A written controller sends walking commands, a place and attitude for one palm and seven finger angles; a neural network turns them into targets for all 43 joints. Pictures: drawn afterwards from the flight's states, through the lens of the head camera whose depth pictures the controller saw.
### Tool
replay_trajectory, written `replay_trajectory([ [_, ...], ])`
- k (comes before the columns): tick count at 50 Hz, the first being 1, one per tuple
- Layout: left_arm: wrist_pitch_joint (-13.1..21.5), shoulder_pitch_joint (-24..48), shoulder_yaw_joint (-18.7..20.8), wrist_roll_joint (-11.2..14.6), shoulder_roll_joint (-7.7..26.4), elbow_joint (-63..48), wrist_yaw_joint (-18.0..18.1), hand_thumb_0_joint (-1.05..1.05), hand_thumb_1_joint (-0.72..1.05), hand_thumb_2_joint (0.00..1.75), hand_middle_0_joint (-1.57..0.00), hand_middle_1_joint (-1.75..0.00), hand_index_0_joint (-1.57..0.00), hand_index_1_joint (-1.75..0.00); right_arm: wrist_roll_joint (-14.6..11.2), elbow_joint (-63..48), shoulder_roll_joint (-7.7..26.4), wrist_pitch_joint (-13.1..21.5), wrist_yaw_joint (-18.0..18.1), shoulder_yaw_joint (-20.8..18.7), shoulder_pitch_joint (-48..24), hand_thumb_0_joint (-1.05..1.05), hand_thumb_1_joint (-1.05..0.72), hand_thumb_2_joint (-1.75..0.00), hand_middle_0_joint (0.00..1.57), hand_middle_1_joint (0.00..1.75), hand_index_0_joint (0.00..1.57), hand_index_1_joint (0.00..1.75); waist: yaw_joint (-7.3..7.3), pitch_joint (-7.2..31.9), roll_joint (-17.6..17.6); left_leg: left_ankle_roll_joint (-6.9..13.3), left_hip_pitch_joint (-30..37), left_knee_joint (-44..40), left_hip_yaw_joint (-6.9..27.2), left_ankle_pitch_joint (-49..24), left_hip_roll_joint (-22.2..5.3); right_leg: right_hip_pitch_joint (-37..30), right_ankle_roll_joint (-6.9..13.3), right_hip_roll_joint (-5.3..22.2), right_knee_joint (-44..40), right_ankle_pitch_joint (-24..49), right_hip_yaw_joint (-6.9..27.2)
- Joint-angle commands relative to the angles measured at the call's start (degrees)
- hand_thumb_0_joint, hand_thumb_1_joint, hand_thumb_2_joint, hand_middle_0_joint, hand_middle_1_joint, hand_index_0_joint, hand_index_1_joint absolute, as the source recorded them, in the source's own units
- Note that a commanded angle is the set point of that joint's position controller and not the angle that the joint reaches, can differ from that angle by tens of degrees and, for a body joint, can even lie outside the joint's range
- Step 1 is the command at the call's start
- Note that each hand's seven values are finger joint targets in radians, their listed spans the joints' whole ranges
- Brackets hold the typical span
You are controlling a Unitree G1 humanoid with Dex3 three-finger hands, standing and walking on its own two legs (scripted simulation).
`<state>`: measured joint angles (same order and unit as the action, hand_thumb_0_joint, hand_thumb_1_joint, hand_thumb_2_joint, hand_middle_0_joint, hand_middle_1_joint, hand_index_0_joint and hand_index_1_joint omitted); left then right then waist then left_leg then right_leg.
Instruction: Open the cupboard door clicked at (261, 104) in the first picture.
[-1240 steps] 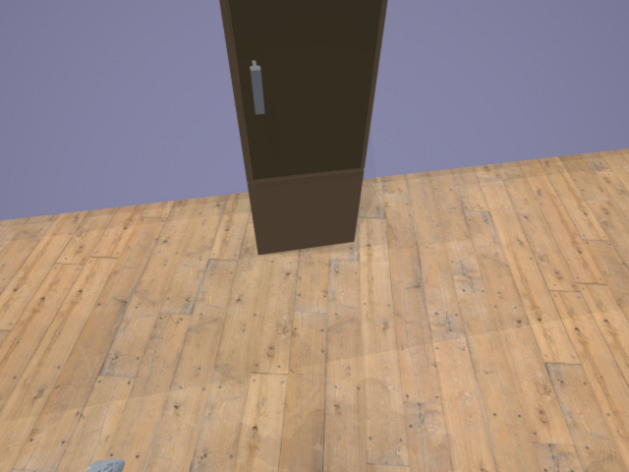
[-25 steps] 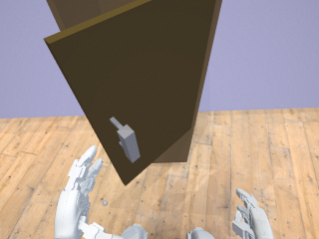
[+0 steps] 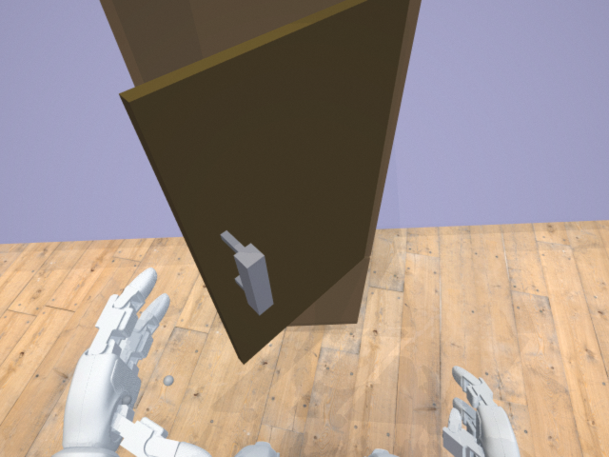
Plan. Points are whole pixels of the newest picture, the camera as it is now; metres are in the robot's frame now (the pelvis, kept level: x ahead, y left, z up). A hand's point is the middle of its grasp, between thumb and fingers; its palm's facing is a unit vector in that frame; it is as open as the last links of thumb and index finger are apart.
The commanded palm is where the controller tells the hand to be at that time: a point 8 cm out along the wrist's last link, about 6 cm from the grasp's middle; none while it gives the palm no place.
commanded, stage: draw the hand back to the body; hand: left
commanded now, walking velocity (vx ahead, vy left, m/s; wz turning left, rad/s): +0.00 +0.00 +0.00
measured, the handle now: (245, 271) +0.34 +0.11 +0.06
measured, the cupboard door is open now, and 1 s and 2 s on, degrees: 42 42 42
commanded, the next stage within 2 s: step back with the hand held close in 1.30 s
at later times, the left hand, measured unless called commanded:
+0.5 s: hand (62, 350) +0.19 +0.24 +0.15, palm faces +0.26 -0.89 -0.38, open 14.1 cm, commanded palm +0.15 +0.28 +0.18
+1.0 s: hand out of the picture +0.22 +0.28 +0.24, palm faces +0.46 -0.79 -0.40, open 8.3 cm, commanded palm +0.17 +0.32 +0.24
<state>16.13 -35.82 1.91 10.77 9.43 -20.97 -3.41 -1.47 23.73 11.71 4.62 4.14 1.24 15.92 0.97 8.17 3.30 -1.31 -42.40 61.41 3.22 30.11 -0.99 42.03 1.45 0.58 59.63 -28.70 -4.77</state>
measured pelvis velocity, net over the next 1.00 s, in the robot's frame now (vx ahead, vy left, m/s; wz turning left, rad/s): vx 0.03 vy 0.02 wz -0.02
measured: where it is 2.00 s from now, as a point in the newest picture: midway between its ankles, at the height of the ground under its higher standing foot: outside the picture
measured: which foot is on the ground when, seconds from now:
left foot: down 0.00-1.00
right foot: down 0.00-1.00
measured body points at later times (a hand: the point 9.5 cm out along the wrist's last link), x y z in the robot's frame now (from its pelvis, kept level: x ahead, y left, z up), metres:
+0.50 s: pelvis +0.02 +0.03 +0.05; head +0.01 +0.01 +0.50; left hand +0.17 +0.28 +0.18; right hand +0.21 -0.19 -0.02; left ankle +0.00 +0.13 -0.67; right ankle +0.01 -0.11 -0.67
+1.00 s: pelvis +0.03 +0.02 +0.07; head +0.01 +0.00 +0.52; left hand +0.19 +0.32 +0.26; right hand +0.21 -0.20 -0.01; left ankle +0.01 +0.13 -0.67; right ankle +0.01 -0.11 -0.67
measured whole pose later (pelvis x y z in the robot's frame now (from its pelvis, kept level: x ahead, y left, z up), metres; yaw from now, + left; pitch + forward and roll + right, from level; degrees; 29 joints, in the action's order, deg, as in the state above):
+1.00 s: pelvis +0.03 +0.02 +0.07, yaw -1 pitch -4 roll -1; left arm 4.3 -26.1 20.4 3.2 19.9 -24.0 6.8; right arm 0.6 36.3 12.8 6.7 5.1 2.1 11.1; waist 4.3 -0.6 3.6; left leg 0.7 -5.1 25.2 0.2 16.1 0.2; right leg 5.5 -0.7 1.2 23.6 -14.2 -2.1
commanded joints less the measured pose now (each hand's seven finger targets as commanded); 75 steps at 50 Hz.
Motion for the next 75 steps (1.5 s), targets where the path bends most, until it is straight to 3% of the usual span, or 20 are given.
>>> replay_trajectory([
  [1,2.26,-0.34,3.7,1.18,4.93,-12.89,-0.93,0.0,-0.5,0.3,-0.15,-0.3,-0.15,-0.3,-0.46,-9.83,6.56,4.97,0.47,-2.49,-4.4,0.0,-0.9,-0.9,0.2,0.3,0.2,0.3,-0.25,4.7,-3.11,2.5,4.64,-11.21,-1.31,-9.88,2.43,-10.16,-0.68,-1.03,-14.08,7.4,2.76],
  [6,0.7,-0.6,7.54,2.91,6.87,-13.96,-1.88,0.0,-0.5,0.3,-0.15,-0.3,-0.15,-0.3,-0.73,-9.06,6.55,5.72,0.64,-2.24,-4.81,0.0,-0.9,-0.9,0.2,0.3,0.2,0.3,0.6,3.94,-2.71,2.34,6.7,-13.39,-1.34,-12.47,2.4,-13.13,-0.65,-1.34,-15.05,11.01,1.89],
  [11,-0.56,-0.04,9.43,4.62,8.13,-16.73,-3.52,0.0,-0.32,0.37,-0.16,-0.3,-0.16,-0.3,-1.07,-8.0,6.71,7.12,0.64,-1.97,-4.87,0.0,-0.9,-0.9,0.2,0.3,0.2,0.3,0.94,4.78,-0.46,2.1,10.69,-15.43,-0.97,-16.79,2.21,-15.59,-0.44,-1.62,-15.38,16.54,0.48],
  [12,-4.25,-0.6,12.8,-5.5,20.63,-19.19,3.18,0.0,-0.29,0.39,-0.16,-0.3,-0.16,-0.3,-0.22,-7.65,7.11,5.97,2.19,-2.51,-4.5,0.0,-0.9,-0.9,0.2,0.3,0.2,0.3,3.22,7.24,0.14,2.47,12.73,-18.22,-2.02,-19.57,1.34,-18.96,0.38,0.26,-18.09,18.3,3.68],
  [13,-6.75,-3.71,10.31,-6.08,14.6,-19.1,5.75,0.0,-0.26,0.4,-0.16,-0.3,-0.16,-0.3,0.07,-7.95,5.58,5.63,2.61,-1.82,-4.75,0.0,-0.9,-0.9,0.2,0.3,0.2,0.3,2.05,4.72,0.59,2.48,14.11,-19.27,-2.25,-20.52,1.67,-18.87,0.12,0.44,-19.07,18.88,2.8],
  [14,-8.49,-3.65,7.88,-7.28,12.34,-18.76,7.1,0.0,-0.22,0.42,-0.16,-0.3,-0.16,-0.3,0.21,-7.3,5.57,5.24,2.56,-1.46,-4.6,0.0,-0.9,-0.9,0.2,0.3,0.2,0.3,1.55,2.28,1.34,2.47,14.86,-19.95,-2.28,-21.35,1.39,-19.18,-0.15,0.49,-19.6,18.93,2.05],
  [18,-10.96,0.17,9.48,-8.7,14.01,-18.0,10.05,0.0,-0.08,0.48,-0.16,-0.3,-0.16,-0.3,0.4,-5.77,6.04,4.39,2.94,-0.86,-6.07,0.0,-0.9,-0.9,0.2,0.3,0.2,0.3,1.09,-0.5,-2.51,2.64,19.1,-23.65,-1.7,-21.13,0.79,-21.46,-0.57,0.14,-23.69,17.81,1.2],
  [25,-10.81,4.89,12.35,-9.46,15.83,-17.4,11.87,0.0,0.17,0.58,-0.17,-0.3,-0.17,-0.3,0.93,-3.1,6.5,5.8,3.0,0.08,-8.29,0.0,-0.9,-0.9,0.2,0.3,0.2,0.3,1.87,-2.99,1.31,2.27,25.56,-31.03,-1.27,-21.62,0.67,-27.95,-0.18,0.22,-29.31,17.35,1.08],
  [28,-10.5,6.39,13.41,-9.49,15.98,-17.72,11.83,0.0,0.27,0.63,-0.18,-0.3,-0.18,-0.3,1.11,-2.06,6.48,6.38,2.63,0.08,-8.8,0.0,-0.9,-0.9,0.2,0.3,0.2,0.3,2.07,-3.58,1.44,1.96,28.18,-33.46,-1.13,-24.02,0.38,-30.15,-0.3,0.09,-30.8,18.82,0.93],
  [30,-10.4,7.35,15.11,-9.35,16.84,-16.02,11.88,0.0,0.34,0.66,-0.18,-0.3,-0.18,-0.3,1.26,-1.17,6.6,6.55,2.48,0.05,-9.58,0.0,-0.9,-0.9,0.2,0.3,0.2,0.3,2.47,-4.97,-1.64,1.78,28.41,-35.25,-0.82,-24.72,0.14,-32.14,-0.14,-0.11,-32.2,19.57,0.6],
  [37,-9.58,10.69,19.14,-8.51,17.73,-15.16,11.3,0.0,0.58,0.76,-0.19,-0.3,-0.19,-0.3,1.66,1.0,6.53,6.15,1.7,-0.32,-10.96,0.0,-0.9,-0.9,0.2,0.3,0.2,0.3,2.89,-6.6,0.37,1.52,31.64,-38.81,-1.78,-27.8,-0.02,-36.11,-0.12,-0.27,-35.6,22.87,0.99],
  [40,-9.02,12.07,21.89,-8.57,19.84,-16.21,11.39,0.0,0.69,0.81,-0.19,-0.3,-0.19,-0.3,1.77,1.8,6.78,6.23,1.63,-0.7,-11.37,0.0,-0.9,-0.9,0.2,0.3,0.2,0.3,3.35,-4.62,2.88,1.59,33.96,-39.1,-2.36,-30.97,0.11,-37.92,0.03,-0.25,-36.48,25.56,1.55],
  [46,-8.59,14.83,25.24,-7.86,21.15,-15.09,11.44,0.0,0.9,0.9,-0.2,-0.3,-0.2,-0.3,1.87,2.98,6.82,5.68,1.35,-1.27,-11.89,0.0,-0.9,-0.9,0.2,0.3,0.2,0.3,3.32,-5.03,1.01,1.69,35.57,-40.13,-3.06,-32.7,0.13,-39.13,-0.27,-0.23,-37.96,28.05,1.6],
  [50,-8.76,12.95,22.28,-7.64,17.82,-11.39,10.64,0.0,0.9,0.9,-0.2,-0.3,-0.2,-0.3,1.72,3.33,7.12,4.87,1.02,-1.95,-12.13,0.0,-0.9,-0.9,0.2,0.3,0.2,0.3,3.05,-7.05,-0.68,2.17,35.89,-40.76,-3.7,-30.58,0.11,-38.29,-0.52,-0.28,-39.56,26.77,1.73],
  [57,-7.87,14.6,24.52,-7.87,20.89,-14.69,11.06,0.0,0.9,0.9,-0.2,-0.3,-0.2,-0.3,1.99,3.29,6.79,4.86,1.49,-2.11,-12.78,0.0,-0.9,-0.9,0.2,0.3,0.2,0.3,3.45,-4.37,0.09,2.48,37.1,-41.14,-3.83,-28.95,0.64,-39.6,-0.57,-0.24,-40.3,26.1,2.38],
  [70,-7.45,14.66,23.91,-7.84,19.98,-11.78,10.75,0.0,0.9,0.9,-0.2,-0.3,-0.2,-0.3,2.13,4.46,6.66,5.75,1.68,-2.33,-13.12,0.0,-0.9,-0.9,0.2,0.3,0.2,0.3,3.34,-7.59,-0.64,2.62,37.54,-41.92,-4.29,-26.25,0.79,-37.91,-0.9,-0.5,-42.8,23.03,2.8],
  [71,-6.96,19.77,23.81,-7.9,21.03,-15.06,10.9,0.0,0.9,0.9,-0.2,-0.3,-0.2,-0.3,2.0,4.48,6.73,5.98,1.67,-2.22,-13.48,0.0,-0.9,-0.9,0.2,0.3,0.2,0.3,2.89,-6.2,-0.09,2.72,38.38,-41.79,-4.21,-26.42,0.85,-38.03,-0.99,-0.36,-42.72,23.47,3.09],
  [72,-4.92,22.43,30.59,-8.34,27.54,-15.88,11.27,0.0,0.9,0.9,-0.2,-0.3,-0.2,-0.3,1.55,2.61,8.0,4.49,1.61,-2.03,-12.47,0.0,-0.9,-0.9,0.2,0.3,0.2,0.3,0.38,-11.59,-2.41,3.51,33.35,-39.56,-2.98,-23.35,-0.03,-31.73,-1.39,2.0,-45.74,25.13,6.79],
  [74,-5.18,12.34,25.91,-8.53,21.44,-10.6,10.4,0.0,0.9,0.9,-0.2,-0.3,-0.2,-0.3,1.94,3.0,7.75,2.36,1.29,-2.68,-12.23,0.0,-0.9,-0.9,0.2,0.3,0.2,0.3,0.05,-9.31,-5.43,3.26,33.55,-37.43,-2.78,-24.5,0.18,-31.32,-1.17,3.45,-45.47,26.05,6.2],
  [75,-4.68,11.66,26.11,-8.59,21.76,-12.56,10.38,0.0,0.9,0.9,-0.2,-0.3,-0.2,-0.3,1.96,2.51,7.77,1.85,1.3,-2.86,-12.8,0.0,-0.9,-0.9,0.2,0.3,0.2,0.3,0.12,-8.18,-2.9,3.21,33.46,-37.39,-3.02,-26.37,0.17,-31.86,-1.09,3.7,-44.47,28.73,5.55],
])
